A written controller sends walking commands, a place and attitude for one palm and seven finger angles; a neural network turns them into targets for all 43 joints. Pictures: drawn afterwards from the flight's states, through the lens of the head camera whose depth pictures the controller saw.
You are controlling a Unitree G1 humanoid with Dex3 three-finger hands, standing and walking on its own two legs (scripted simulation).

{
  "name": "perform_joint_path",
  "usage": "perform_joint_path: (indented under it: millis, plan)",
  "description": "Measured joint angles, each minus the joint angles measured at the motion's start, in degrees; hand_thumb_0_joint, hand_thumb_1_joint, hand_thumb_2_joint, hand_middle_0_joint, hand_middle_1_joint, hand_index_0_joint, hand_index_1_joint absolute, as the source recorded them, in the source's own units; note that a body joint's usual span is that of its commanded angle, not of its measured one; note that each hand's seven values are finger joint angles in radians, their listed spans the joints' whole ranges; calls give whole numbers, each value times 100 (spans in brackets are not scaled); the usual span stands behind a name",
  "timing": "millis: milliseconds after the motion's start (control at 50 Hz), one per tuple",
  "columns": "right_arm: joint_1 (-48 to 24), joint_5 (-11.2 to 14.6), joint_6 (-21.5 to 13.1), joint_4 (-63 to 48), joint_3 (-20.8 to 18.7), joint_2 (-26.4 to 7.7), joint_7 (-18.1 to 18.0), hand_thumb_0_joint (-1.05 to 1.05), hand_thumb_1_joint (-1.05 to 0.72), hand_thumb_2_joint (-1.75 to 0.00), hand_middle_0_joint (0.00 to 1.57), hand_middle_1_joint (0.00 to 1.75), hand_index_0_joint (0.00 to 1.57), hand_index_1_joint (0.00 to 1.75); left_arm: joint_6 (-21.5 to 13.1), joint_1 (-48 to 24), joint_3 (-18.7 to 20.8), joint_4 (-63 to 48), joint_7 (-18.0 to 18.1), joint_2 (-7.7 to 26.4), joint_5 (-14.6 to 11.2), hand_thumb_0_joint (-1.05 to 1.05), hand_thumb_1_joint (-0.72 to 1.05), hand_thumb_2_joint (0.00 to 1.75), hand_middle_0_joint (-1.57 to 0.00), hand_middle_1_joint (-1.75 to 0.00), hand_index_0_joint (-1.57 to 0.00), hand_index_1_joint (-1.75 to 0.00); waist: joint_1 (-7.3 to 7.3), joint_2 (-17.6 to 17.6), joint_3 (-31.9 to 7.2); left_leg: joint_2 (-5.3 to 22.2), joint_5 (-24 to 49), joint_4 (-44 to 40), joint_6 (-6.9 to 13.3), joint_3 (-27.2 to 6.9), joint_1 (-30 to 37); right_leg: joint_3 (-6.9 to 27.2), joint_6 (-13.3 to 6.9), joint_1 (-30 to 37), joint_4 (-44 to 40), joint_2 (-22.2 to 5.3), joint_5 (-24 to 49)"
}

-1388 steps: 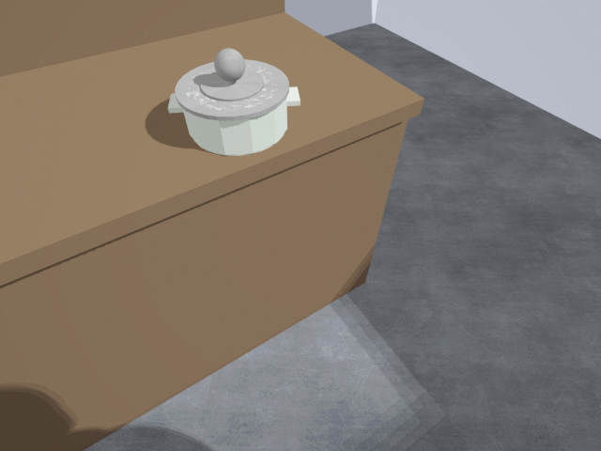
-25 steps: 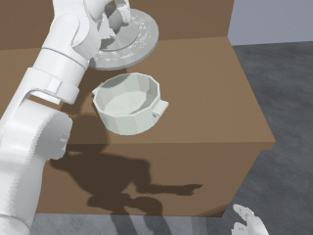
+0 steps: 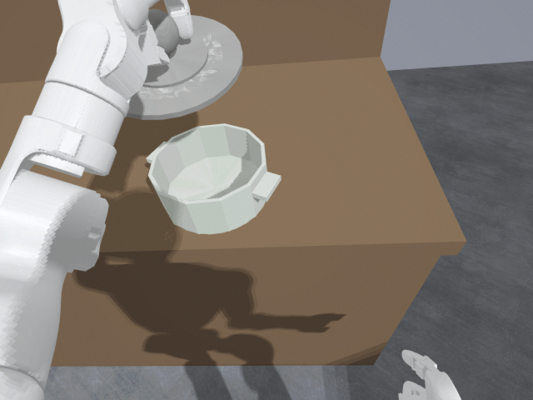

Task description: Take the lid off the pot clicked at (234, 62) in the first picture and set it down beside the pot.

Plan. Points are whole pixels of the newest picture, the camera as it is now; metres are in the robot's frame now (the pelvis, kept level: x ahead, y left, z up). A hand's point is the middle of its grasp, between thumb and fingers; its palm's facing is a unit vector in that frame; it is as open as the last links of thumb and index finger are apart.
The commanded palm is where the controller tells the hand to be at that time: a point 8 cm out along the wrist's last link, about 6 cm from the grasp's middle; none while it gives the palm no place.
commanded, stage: move the lid sideways beside the pot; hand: left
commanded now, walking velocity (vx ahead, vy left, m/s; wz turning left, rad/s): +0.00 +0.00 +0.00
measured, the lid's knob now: (157, 33) +0.49 +0.13 +0.32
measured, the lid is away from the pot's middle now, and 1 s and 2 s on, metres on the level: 0.04 0.16 0.24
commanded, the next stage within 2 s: lower the lid onto the table in 1.80 s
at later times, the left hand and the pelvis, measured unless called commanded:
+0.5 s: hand (84, 48) +0.43 +0.20 +0.33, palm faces -0.04 -0.04 -1.00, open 7.9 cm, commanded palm +0.40 +0.21 +0.40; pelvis -0.01 +0.01 +0.00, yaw +2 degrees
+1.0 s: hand (45, 50) +0.44 +0.25 +0.33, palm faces -0.06 -0.04 -1.00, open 7.8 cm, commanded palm +0.41 +0.26 +0.40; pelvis -0.01 +0.01 +0.00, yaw +1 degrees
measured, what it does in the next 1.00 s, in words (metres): stands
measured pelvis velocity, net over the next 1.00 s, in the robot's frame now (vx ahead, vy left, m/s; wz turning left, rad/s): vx -0.01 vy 0.01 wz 0.01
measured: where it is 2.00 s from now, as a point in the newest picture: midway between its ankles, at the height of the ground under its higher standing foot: outside the picture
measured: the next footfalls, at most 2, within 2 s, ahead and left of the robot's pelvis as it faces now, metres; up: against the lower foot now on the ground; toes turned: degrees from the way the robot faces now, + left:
none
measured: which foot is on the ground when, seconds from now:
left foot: down 0.00-1.00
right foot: down 0.00-1.00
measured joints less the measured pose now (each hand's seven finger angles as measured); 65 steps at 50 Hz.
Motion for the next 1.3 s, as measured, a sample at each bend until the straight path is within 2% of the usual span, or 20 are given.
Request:
perform_joint_path:
  millis: [120,220,340,720,960,1300]
  plan:
    - [-22,28,55,-77,-20,-14,4,1,-91,-90,20,29,20,30,8,278,130,-408,-141,280,6,1,6,100,-72,-80,-76,-84,37,-17,16,5,-32,41,5,-12,7,-12,3,36,-14,7,-7]
    - [-74,81,114,-120,-42,-31,30,1,-91,-90,20,29,20,30,65,361,47,-639,-220,441,-3,1,6,100,-72,-80,-76,-84,91,-45,43,-9,-35,91,8,-67,-23,-69,4,49,-8,-2,-8]
    - [-201,108,151,-109,-10,-22,16,1,-91,-90,20,29,20,30,23,321,-17,-662,-232,500,-11,1,5,101,-72,-80,-77,-84,143,-60,77,-31,-7,149,17,-132,-101,-138,11,8,28,-19,7]
    - [112,129,189,-27,27,13,-46,1,-91,-90,20,29,20,30,-332,132,121,-31,-205,926,151,1,5,101,-72,-80,-77,-84,13,-83,122,-30,48,207,48,-145,-231,-150,23,-93,35,-14,84]
    - [326,143,248,-21,-25,-67,-67,1,-91,-90,20,29,20,30,-530,183,474,211,-227,1287,263,1,5,100,-72,-80,-77,-84,-98,-77,147,9,11,235,58,-100,-276,-99,38,-119,-25,22,115]
    - [171,179,382,-147,-3,-74,-83,1,-91,-90,20,29,20,30,-677,355,716,164,-307,1703,325,1,6,100,-72,-80,-77,-84,-46,-67,168,27,-22,254,48,-145,-321,-138,31,-102,-118,49,128]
